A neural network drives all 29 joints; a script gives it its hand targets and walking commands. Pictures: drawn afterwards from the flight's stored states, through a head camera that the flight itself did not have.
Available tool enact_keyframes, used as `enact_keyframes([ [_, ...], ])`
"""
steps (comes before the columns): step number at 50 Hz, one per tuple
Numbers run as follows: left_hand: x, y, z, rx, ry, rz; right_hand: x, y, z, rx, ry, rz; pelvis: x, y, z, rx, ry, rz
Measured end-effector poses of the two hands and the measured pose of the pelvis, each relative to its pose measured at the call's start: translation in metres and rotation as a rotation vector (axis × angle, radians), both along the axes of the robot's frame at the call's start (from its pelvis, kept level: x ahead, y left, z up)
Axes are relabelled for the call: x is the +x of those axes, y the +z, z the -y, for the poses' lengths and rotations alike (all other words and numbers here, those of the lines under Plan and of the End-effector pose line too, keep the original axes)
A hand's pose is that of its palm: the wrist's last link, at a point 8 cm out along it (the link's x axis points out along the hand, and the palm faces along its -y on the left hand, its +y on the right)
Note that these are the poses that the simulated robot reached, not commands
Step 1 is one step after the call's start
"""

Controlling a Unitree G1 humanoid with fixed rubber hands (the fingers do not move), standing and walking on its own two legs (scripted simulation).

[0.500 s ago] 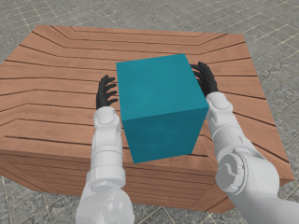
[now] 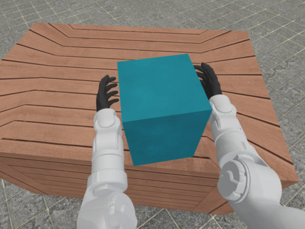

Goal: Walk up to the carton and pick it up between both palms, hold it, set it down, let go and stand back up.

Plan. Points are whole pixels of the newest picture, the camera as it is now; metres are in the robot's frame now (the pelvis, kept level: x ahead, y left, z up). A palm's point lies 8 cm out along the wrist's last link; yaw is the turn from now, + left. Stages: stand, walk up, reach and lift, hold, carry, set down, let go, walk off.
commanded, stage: set down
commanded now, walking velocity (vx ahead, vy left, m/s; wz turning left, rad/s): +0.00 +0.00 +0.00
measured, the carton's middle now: (158, 113) +0.42 +0.02 +0.03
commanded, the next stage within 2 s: none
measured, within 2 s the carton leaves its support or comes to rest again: neither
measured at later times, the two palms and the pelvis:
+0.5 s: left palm (105, 110) +0.39 +0.16 +0.08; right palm (210, 93) +0.46 -0.11 +0.09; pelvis -0.01 +0.01 +0.00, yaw -2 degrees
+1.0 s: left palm (88, 107) +0.40 +0.21 +0.08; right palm (217, 81) +0.50 -0.13 +0.09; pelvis -0.01 +0.01 -0.01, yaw +0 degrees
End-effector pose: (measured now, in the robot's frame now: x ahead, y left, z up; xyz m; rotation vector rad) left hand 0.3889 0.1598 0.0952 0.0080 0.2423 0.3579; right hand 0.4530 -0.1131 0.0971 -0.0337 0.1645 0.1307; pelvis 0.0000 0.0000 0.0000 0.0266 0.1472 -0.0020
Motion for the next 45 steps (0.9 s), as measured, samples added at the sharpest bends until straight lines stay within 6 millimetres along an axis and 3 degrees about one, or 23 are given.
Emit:
enact_keyframes([
  [19, 0.0, -0.013, -0.001, -0.02, 0.003, -0.019, 0.001, -0.001, 0.001, -0.014, 0.014, -0.004, -0.003, -0.001, -0.003, -0.002, -0.019, -0.016],
  [28, 0.005, -0.017, -0.003, -0.015, -0.014, -0.037, 0.012, -0.014, -0.001, -0.04, 0.017, -0.116, -0.017, -0.006, -0.008, -0.019, -0.027, -0.098],
  [37, 0.003, -0.028, -0.029, 0.002, 0.01, -0.062, 0.026, -0.019, -0.003, -0.038, 0.024, -0.135, -0.022, -0.012, -0.011, -0.025, -0.014, -0.161],
  [45, 0.003, -0.03, -0.049, 0.002, 0.032, -0.046, 0.041, -0.016, 0.009, -0.03, 0.023, -0.108, -0.016, -0.014, -0.013, -0.034, 0.01, -0.201],
])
